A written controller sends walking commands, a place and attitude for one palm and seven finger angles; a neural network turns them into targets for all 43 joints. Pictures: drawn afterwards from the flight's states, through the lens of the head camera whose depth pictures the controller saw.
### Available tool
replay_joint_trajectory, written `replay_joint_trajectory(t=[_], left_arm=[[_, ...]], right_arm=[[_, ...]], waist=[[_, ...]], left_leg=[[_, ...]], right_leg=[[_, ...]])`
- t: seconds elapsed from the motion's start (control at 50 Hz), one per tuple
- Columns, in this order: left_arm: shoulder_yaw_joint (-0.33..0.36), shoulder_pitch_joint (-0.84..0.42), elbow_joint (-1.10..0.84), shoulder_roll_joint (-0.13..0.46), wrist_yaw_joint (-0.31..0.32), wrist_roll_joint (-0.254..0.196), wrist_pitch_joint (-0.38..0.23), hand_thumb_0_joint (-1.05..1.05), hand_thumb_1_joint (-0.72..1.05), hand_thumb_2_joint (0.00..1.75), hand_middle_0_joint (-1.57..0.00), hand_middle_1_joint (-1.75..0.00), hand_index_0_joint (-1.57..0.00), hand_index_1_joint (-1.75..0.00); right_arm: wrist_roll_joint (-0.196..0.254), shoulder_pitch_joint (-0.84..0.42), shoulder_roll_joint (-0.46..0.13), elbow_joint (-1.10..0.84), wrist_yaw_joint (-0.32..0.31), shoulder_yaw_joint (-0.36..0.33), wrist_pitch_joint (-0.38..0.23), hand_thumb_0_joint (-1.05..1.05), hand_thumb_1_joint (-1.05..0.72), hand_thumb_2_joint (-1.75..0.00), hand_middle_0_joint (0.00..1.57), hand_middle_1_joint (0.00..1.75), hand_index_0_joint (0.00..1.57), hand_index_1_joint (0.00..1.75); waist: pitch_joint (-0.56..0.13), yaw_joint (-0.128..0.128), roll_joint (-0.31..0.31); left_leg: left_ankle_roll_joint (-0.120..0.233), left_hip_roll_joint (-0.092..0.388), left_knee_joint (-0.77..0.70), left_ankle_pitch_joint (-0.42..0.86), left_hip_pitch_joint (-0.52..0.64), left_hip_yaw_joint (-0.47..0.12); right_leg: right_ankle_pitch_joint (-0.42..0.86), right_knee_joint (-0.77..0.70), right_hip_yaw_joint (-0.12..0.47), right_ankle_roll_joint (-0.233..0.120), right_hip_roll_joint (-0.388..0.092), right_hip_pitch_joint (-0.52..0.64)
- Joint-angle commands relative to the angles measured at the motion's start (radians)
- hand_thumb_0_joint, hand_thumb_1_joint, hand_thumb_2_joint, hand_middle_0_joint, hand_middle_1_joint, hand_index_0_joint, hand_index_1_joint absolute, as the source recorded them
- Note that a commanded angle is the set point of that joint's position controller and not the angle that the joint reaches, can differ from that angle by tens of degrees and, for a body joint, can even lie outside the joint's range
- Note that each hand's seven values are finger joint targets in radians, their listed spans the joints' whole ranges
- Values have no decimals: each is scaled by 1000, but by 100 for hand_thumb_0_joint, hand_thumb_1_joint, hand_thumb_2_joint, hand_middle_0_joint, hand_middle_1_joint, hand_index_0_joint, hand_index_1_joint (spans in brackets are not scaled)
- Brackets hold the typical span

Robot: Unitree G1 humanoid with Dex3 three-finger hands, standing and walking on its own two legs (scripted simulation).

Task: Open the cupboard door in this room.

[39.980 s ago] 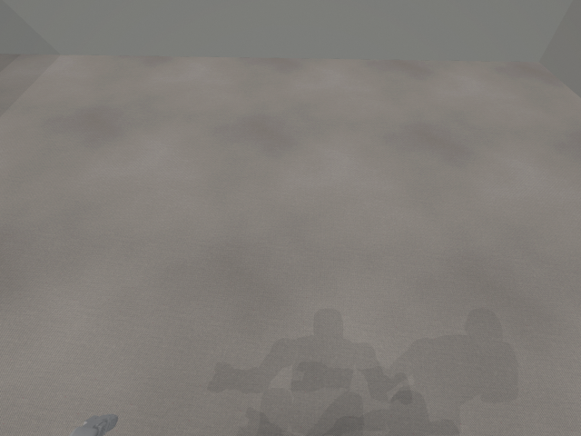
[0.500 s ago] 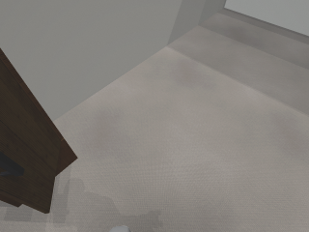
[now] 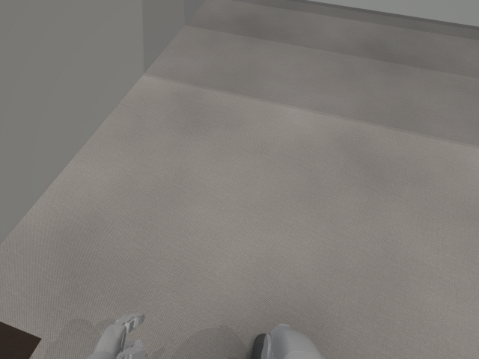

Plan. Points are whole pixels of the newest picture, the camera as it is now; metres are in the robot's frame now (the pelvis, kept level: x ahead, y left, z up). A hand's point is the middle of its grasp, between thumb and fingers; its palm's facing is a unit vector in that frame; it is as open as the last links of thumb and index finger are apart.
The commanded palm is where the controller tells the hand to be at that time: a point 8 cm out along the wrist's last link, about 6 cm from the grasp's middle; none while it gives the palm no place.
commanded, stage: walk to a spot facing it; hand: left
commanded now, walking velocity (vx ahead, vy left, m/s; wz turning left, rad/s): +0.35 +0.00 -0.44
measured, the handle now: out of the picture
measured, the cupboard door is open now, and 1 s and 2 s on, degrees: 50 50 50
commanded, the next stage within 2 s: turn to face it in 1.02 s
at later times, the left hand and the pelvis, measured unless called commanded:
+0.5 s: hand (182, 322) +0.20 +0.11 -0.14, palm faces -0.04 -0.98 -0.22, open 7.3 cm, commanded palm none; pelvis +0.23 -0.06 +0.02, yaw -10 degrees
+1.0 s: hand (217, 154) +0.62 +0.06 -0.15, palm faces -0.26 -0.95 -0.17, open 7.3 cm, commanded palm none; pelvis +0.49 -0.10 +0.02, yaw -16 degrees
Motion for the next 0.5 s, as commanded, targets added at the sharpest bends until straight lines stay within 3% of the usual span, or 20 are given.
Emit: replay_joint_trajectory(t=[0.0,0.02,0.04,0.06,0.08,0.1,0.12,0.14,0.16,0.2,0.26,0.32,0.38,0.48], left_arm=[[69,459,47,232,38,2,-52,0,90,90,-20,-30,-20,-30],[78,473,54,303,55,-21,-49,0,90,90,-20,-30,-20,-30],[78,388,30,290,68,-27,-45,0,90,90,-20,-30,-20,-30],[59,304,4,227,73,-26,-52,0,90,90,-20,-30,-20,-30],[41,237,-4,175,74,-26,-57,0,90,90,-20,-30,-20,-30],[30,187,-17,143,77,-23,-65,0,90,90,-20,-30,-20,-30],[24,171,-21,127,76,-17,-75,0,90,90,-20,-30,-20,-30],[21,168,-17,116,76,-13,-81,0,90,90,-20,-30,-20,-30],[21,178,-8,108,74,-12,-87,0,90,90,-20,-30,-20,-30],[19,226,23,91,75,-13,-98,0,90,90,-20,-30,-20,-30],[19,313,53,69,76,-20,-111,0,90,90,-20,-30,-20,-30],[7,395,85,53,86,-21,-115,0,90,90,-20,-30,-20,-30],[-3,467,114,43,98,-19,-115,0,90,90,-20,-30,-20,-30],[-13,546,157,42,118,-12,-114,0,90,90,-20,-30,-20,-30]], right_arm=[[37,-87,-151,-124,14,-36,-29,0,-90,-90,20,30,20,30],[43,-130,-120,-156,10,-38,-26,0,-90,-90,20,30,20,30],[34,-189,-137,-163,12,-49,-21,0,-90,-90,20,30,20,30],[26,-201,-134,-148,14,-55,-22,0,-90,-90,20,30,20,30],[23,-203,-113,-131,12,-56,-13,0,-90,-90,20,30,20,30],[18,-176,-96,-106,12,-54,-2,0,-90,-90,20,30,20,30],[13,-145,-74,-86,14,-49,10,0,-90,-90,20,30,20,30],[9,-120,-61,-76,17,-49,21,0,-90,-90,20,30,20,30],[6,-112,-57,-71,19,-50,28,0,-90,-90,20,30,20,30],[8,-129,-55,-71,22,-53,29,0,-90,-90,20,30,20,30],[12,-228,-58,-102,24,-54,24,0,-90,-90,20,30,20,30],[19,-345,-62,-136,29,-52,17,0,-90,-90,20,30,20,30],[22,-440,-58,-155,36,-48,16,0,-90,-90,20,30,20,30],[25,-549,-53,-169,45,-41,9,0,-90,-90,20,30,20,30]], waist=[[-315,278,-168],[-358,249,-288],[-206,212,-157],[-149,168,-137],[-108,110,-35],[-102,74,-4],[-90,45,-19],[-81,25,-35],[-78,17,-67],[-92,21,-92],[-98,49,-96],[-76,80,-111],[-36,103,-130],[8,116,-100]], left_leg=[[50,28,726,358,-551,-27],[30,-85,1021,-131,-755,-159],[52,-27,1062,-25,-826,-296],[49,15,1035,107,-804,-312],[41,39,980,162,-737,-321],[42,47,910,192,-660,-315],[38,44,868,213,-626,-308],[34,40,829,233,-611,-304],[31,32,793,255,-624,-299],[26,21,730,302,-669,-301],[25,1,668,344,-774,-293],[32,-20,597,356,-831,-273],[43,-46,540,358,-861,-253],[73,-95,403,315,-837,-206]], right_leg=[[13,-221,375,-154,-211,849],[121,-389,805,-226,-397,881],[51,-436,737,-228,-398,755],[120,-447,629,-173,-346,601],[160,-449,524,-126,-307,459],[197,-458,433,-90,-262,372],[240,-479,377,-75,-231,308],[247,-490,337,-82,-205,267],[263,-501,310,-66,-176,264],[335,-501,300,-4,-144,338],[587,-466,280,44,-128,480],[780,-443,287,42,-136,565],[844,-448,312,57,-146,622],[968,-440,326,41,-164,696]])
